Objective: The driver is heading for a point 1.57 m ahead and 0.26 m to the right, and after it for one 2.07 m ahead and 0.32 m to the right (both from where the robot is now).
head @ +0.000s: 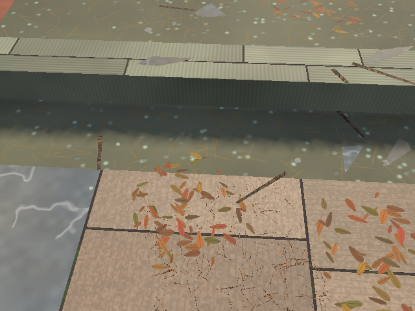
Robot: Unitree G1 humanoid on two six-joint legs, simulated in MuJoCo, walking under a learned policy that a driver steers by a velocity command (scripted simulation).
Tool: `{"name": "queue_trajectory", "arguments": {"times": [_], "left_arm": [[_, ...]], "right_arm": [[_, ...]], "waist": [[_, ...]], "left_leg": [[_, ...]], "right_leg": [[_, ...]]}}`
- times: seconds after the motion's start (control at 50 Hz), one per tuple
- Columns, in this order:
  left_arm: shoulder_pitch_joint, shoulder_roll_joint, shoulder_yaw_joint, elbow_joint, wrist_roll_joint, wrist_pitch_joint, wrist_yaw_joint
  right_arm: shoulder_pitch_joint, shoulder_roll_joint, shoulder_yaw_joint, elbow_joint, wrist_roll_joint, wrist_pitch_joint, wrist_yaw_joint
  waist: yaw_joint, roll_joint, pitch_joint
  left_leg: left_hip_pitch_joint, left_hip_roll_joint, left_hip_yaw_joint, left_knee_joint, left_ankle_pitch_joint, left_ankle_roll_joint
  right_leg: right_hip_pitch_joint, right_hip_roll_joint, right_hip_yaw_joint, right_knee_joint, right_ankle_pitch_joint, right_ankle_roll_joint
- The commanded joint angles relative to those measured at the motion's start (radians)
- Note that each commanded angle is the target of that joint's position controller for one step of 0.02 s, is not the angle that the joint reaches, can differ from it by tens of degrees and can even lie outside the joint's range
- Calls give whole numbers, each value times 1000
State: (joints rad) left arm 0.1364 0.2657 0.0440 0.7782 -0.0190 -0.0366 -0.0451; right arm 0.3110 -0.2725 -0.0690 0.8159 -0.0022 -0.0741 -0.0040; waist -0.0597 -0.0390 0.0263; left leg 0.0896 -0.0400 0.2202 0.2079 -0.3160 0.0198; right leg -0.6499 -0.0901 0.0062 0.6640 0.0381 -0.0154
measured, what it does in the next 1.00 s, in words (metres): walks ahead, turning right: right foot, then left foot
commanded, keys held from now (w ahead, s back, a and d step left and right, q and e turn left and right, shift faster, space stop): w+e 0.52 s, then w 0.36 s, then q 0.12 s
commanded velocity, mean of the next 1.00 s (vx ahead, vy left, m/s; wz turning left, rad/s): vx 0.49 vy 0.00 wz -0.38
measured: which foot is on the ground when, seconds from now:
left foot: down 0.00-0.10, up 0.12-0.56, down 0.58-1.00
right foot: up 0.00-0.08, down 0.10-0.58, up 0.60-1.00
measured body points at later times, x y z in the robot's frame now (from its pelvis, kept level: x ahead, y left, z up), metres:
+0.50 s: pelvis +0.29 -0.04 +0.01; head +0.32 -0.06 +0.45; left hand +0.43 +0.23 -0.10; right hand +0.45 -0.33 -0.08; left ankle +0.51 +0.07 -0.70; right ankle +0.19 -0.11 -0.73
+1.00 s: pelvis +0.55 -0.11 +0.01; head +0.59 -0.12 +0.45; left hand +0.87 -0.01 -0.06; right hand +0.42 -0.35 -0.12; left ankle +0.51 +0.04 -0.73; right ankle +0.65 -0.30 -0.71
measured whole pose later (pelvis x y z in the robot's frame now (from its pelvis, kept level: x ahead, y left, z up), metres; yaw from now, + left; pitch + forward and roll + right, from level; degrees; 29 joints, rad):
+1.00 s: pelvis +0.55 -0.11 +0.01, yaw -23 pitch +2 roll +1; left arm 0.03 0.26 0.03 0.64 0.00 -0.08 -0.03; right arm 0.41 -0.28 -0.05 0.88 0.02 -0.06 0.00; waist -0.12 -0.03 0.03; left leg -0.02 -0.03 0.00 0.29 -0.30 0.01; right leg -0.56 -0.04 0.05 0.53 0.00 0.00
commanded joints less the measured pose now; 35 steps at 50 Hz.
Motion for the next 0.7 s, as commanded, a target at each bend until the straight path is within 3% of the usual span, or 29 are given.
{"name": "queue_trajectory", "arguments": {"times": [0.02,0.06,0.08,0.1,0.12,0.14,0.16,0.18,0.2,0.22,0.24,0.3,0.4,0.48,0.52,0.54,0.56,0.58,0.6,0.62,0.64,0.66,0.68,0.7], "left_arm": [[-112,73,15,-120,0,-15,-21],[-24,114,38,-118,-1,-8,-23],[102,155,62,-92,-4,-6,-17],[266,222,97,-54,-6,0,-1],[308,340,124,-48,-14,4,16],[310,302,105,-81,-8,-11,12],[288,235,84,-78,2,-22,9],[234,209,77,-82,0,-29,10],[166,176,67,-93,-3,-30,12],[121,146,56,-110,6,-31,17],[99,138,53,-125,13,-30,20],[108,169,61,-126,7,-33,38],[171,192,69,-106,-2,-17,61],[219,185,69,-87,-9,-5,66],[205,185,72,-90,-5,-1,69],[190,172,68,-92,-2,2,68],[195,135,56,-94,4,0,66],[216,77,32,-103,19,-2,61],[369,17,14,-120,-11,-13,60],[366,112,26,-92,-22,-18,63],[249,168,41,-103,-18,-18,61],[171,166,40,-120,-5,-18,64],[119,154,40,-137,9,-24,61],[114,139,41,-142,9,-27,56]], "right_arm": [[-3,-185,-49,-33,15,15,-13],[-24,-214,-57,-40,19,33,-24],[-41,-217,-56,-44,21,41,-29],[-41,-202,-46,-53,18,38,-34],[56,-71,-5,-101,-19,15,-20],[15,-77,8,-109,-2,-28,-4],[-105,-147,-11,-139,40,-54,10],[-141,-142,-6,-154,44,-69,10],[-146,-140,-10,-144,18,-73,3],[-131,-151,-18,-138,2,-65,-1],[-114,-149,-21,-136,-4,-52,0],[-118,-110,-12,-142,-13,-23,-2],[-307,-67,10,-189,-3,-27,7],[-354,-111,-4,-208,12,-44,24],[-314,-137,-16,-200,14,-54,28],[-248,-145,-23,-180,13,-58,27],[-153,-166,-35,-154,1,-64,23],[-20,-210,-46,-141,-18,-67,17],[76,-301,-70,-94,-27,-54,24],[74,-212,-52,-95,5,-52,33],[25,-149,-35,-104,11,-48,30],[-22,-133,-26,-110,-1,-41,29],[-49,-115,-19,-103,-6,-37,28],[-59,-99,-10,-98,-12,-38,24]], "waist": [[5,88,64],[67,129,-19],[142,123,-89],[224,74,-177],[143,-189,-265],[162,-133,-413],[197,-61,-302],[163,-12,-192],[117,40,-118],[80,20,-89],[57,1,-81],[43,0,-58],[118,-45,-26],[128,-59,-27],[98,-85,-29],[62,-94,-45],[21,-82,-102],[-29,17,-235],[33,366,-332],[7,299,-280],[-20,193,-150],[-11,119,-91],[0,101,-37],[24,123,-29]], "left_leg": [[32,331,-43,30,675,121],[50,322,-19,206,1018,94],[3,296,1,384,1073,69],[-168,251,9,640,905,28],[-627,84,-20,1027,93,-48],[-803,-26,-267,1190,-291,-46],[-898,37,-329,1198,-216,-19],[-896,81,-318,1116,-125,-1],[-846,118,-310,1023,-69,-4],[-770,142,-311,963,-28,-13],[-719,148,-311,934,-6,-25],[-686,138,-276,800,62,-76],[-602,66,-259,419,368,-105],[-562,46,-302,300,367,-81],[-521,49,-310,283,286,-50],[-453,48,-289,256,280,-27],[-308,62,-282,238,278,5],[-74,210,-431,249,206,65],[218,411,-914,137,-32,240],[210,434,-1053,73,-276,248],[100,392,-903,62,-258,209],[-6,349,-772,61,-137,184],[-93,312,-682,45,-11,184],[-145,282,-615,28,82,176]], "right_leg": [[-37,23,-49,-43,-106,-46],[114,97,-113,-27,-213,-89],[288,141,-127,-61,-206,-120],[573,135,-49,-115,-159,-164],[950,-127,452,-148,-258,-336],[1079,-243,847,-326,-377,-429],[1018,-220,720,-369,-347,-364],[876,-180,586,-369,-275,-325],[731,-138,480,-373,-169,-295],[625,-106,410,-391,-69,-283],[561,-85,382,-412,-22,-282],[446,-50,293,-439,92,-284],[377,20,232,-420,-53,-209],[462,-29,344,-342,-150,-187],[501,-53,401,-281,-142,-170],[508,-47,396,-237,-112,-156],[493,-1,361,-131,-51,-128],[401,59,285,129,-162,-94],[53,208,159,460,-563,-21],[-89,148,196,597,-608,-11],[-125,114,192,630,-517,-11],[-104,82,154,614,-451,-10],[-94,57,145,557,-406,-10],[-50,29,137,509,-372,-13]]}}
Next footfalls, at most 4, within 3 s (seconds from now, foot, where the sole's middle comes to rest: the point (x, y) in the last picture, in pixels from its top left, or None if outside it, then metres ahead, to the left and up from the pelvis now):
0.10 right None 0.23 -0.12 -0.77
0.58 left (199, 290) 0.55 0.03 -0.77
1.04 right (293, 244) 0.69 -0.31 -0.77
1.44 left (227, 239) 0.72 -0.08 -0.77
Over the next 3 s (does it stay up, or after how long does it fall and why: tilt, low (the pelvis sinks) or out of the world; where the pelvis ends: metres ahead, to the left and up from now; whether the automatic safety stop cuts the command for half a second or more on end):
stays up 1.06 -0.20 0.01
